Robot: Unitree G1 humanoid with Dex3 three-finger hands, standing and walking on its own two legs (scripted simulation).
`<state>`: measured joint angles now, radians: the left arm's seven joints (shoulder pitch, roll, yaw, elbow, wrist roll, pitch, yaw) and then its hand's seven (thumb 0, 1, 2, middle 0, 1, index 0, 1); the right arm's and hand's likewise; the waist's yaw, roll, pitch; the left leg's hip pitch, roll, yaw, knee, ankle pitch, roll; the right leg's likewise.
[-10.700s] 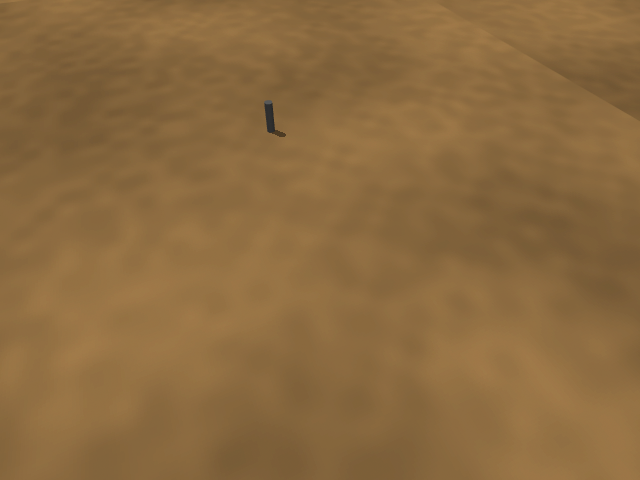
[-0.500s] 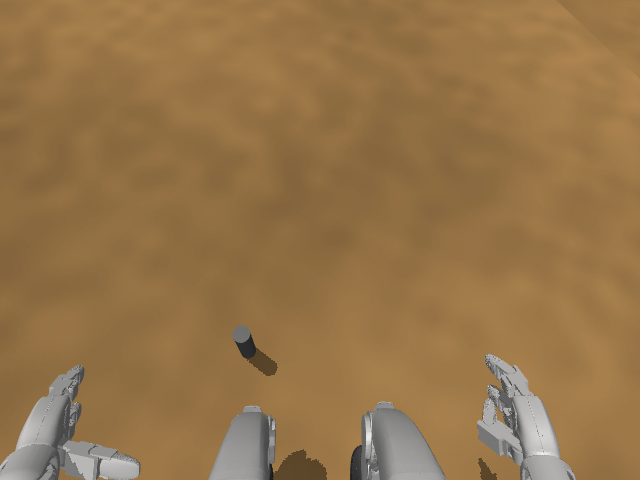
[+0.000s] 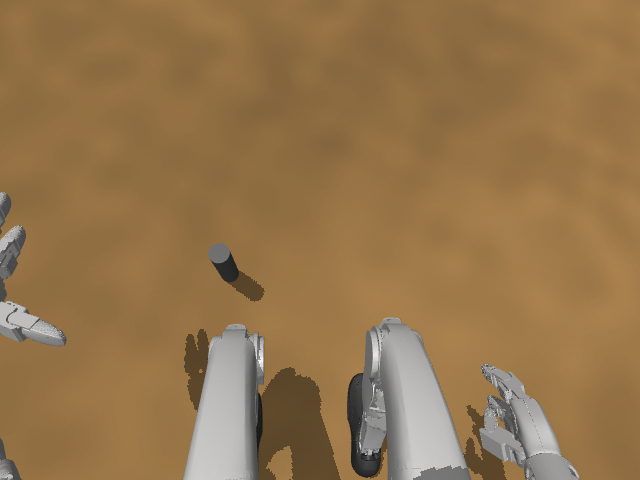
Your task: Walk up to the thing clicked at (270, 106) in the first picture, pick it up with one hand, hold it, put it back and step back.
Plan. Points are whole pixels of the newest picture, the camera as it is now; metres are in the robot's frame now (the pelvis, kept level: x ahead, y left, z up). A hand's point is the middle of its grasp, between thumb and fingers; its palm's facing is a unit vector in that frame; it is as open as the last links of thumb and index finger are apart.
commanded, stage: go down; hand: left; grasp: from the side
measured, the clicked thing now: (225, 264) +0.46 +0.18 -0.43
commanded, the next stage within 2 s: approach in 1.34 s
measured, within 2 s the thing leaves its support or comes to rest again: neither
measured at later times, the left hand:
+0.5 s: hand (45, 253) +0.38 +0.36 -0.10, palm faces +0.06 -0.99 -0.13, open 17.4 cm
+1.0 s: hand (50, 243) +0.40 +0.37 -0.12, palm faces +0.05 -0.99 -0.10, open 17.4 cm
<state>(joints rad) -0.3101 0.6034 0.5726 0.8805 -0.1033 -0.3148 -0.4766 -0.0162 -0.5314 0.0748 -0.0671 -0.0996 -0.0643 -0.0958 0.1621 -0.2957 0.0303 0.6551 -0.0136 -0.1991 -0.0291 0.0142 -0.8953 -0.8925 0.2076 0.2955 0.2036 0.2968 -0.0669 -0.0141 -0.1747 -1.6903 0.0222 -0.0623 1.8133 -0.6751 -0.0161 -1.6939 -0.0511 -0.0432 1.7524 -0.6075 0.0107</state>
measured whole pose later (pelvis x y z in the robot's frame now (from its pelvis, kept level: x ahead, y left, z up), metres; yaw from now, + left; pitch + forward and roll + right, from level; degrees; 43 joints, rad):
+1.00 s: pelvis -0.02 +0.01 -0.12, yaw -2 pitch +33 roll -6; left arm -0.64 0.84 0.71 1.07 -0.12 -0.36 -0.68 -0.02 -0.51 0.06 -0.05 -0.07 -0.05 -0.06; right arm 0.15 -0.35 0.10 0.70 -0.03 -0.17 0.00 0.01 -0.91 -0.90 0.21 0.30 0.20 0.30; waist -0.12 -0.02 -0.12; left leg -2.08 0.00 -0.10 2.20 -0.70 -0.01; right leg -2.05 -0.06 -0.05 2.10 -0.62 0.02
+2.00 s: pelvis -0.03 +0.02 -0.20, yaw -7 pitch +24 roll -12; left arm -0.70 0.84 0.68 1.31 -0.16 -0.76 -0.63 -0.02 -0.47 0.07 -0.06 -0.09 -0.04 -0.10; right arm -0.01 -0.38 0.29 0.64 -0.17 -0.14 0.06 0.01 -0.90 -0.90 0.21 0.30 0.20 0.30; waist -0.23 -0.16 0.12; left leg -2.23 -0.01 -0.21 2.51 -0.71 0.00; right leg -2.16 -0.03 -0.12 2.32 -0.59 0.04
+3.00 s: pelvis -0.05 +0.03 -0.23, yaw -13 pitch +13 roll -18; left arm -0.69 0.84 0.45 1.52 -0.05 -1.14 -0.06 -0.02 -0.39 0.16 -0.11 -0.14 -0.11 -0.13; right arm -0.13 -0.40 0.53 0.55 -0.37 -0.01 0.15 0.00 -0.91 -0.90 0.21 0.30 0.20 0.30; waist -0.32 -0.26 0.31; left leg -2.20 -0.01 -0.35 2.65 -0.71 0.01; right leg -2.07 0.02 -0.23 2.34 -0.53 0.08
